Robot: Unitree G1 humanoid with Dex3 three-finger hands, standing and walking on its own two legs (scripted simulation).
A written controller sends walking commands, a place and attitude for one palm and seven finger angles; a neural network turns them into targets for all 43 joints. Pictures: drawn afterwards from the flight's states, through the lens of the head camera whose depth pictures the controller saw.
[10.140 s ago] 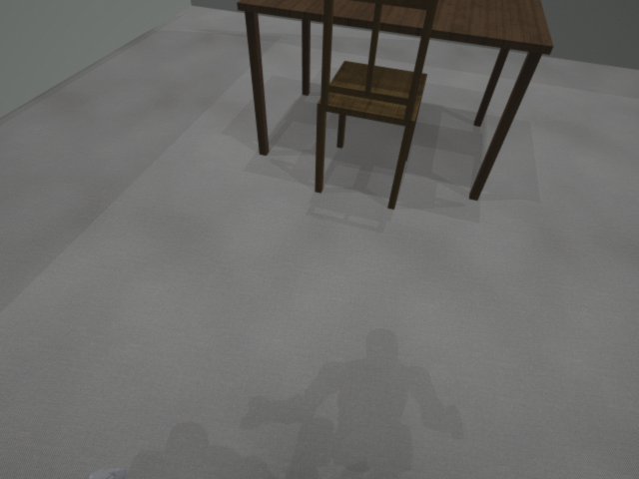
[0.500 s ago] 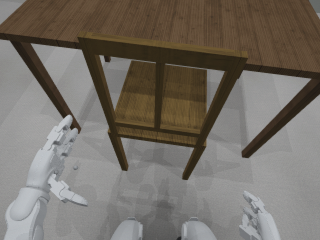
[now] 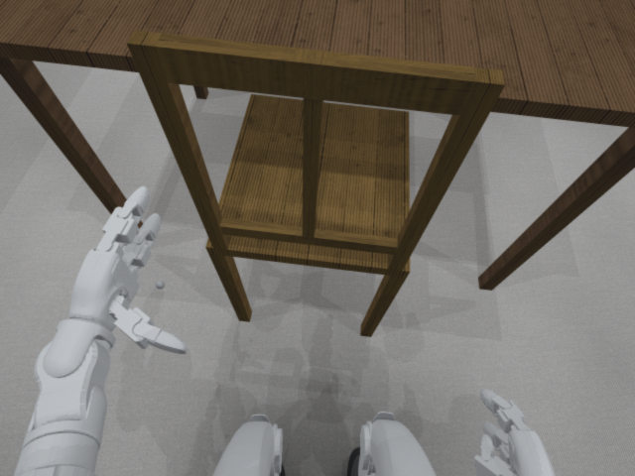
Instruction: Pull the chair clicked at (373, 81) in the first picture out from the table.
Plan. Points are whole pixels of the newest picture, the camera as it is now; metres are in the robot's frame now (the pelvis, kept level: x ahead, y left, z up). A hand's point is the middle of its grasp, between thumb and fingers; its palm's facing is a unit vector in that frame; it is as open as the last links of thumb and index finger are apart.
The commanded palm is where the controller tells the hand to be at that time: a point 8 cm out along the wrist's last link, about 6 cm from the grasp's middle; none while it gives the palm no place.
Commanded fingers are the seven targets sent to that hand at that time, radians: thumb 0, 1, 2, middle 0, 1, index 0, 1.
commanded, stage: aim the fingers beside a spindle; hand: left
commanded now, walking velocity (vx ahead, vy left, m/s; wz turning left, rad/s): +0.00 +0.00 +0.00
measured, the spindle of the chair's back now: (310, 179) +0.50 +0.03 +0.02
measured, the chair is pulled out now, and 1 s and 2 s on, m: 0.00 0.00 0.00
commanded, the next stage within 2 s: push the fingers through the gap in 1.10 s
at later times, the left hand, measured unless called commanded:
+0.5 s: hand (181, 255) +0.38 +0.19 +0.01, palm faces -0.12 -0.99 -0.05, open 16.9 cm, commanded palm +0.36 +0.24 +0.01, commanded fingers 0.00 -0.50 0.30 -0.06 -0.08 -0.06 -0.08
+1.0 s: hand (184, 262) +0.37 +0.18 +0.00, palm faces -0.12 -0.99 -0.04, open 16.9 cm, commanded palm +0.35 +0.24 +0.01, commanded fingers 0.00 -0.50 0.30 -0.06 -0.08 -0.06 -0.08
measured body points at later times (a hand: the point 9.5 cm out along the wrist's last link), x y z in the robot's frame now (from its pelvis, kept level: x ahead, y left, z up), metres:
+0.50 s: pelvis +0.00 +0.00 -0.01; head +0.12 +0.01 +0.42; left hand +0.38 +0.24 +0.01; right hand +0.13 -0.26 -0.12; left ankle +0.01 +0.10 -0.64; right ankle +0.04 -0.12 -0.64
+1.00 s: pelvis +0.00 +0.00 -0.01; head +0.12 +0.01 +0.42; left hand +0.37 +0.24 +0.01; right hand +0.12 -0.26 -0.12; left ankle +0.01 +0.10 -0.64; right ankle +0.04 -0.12 -0.64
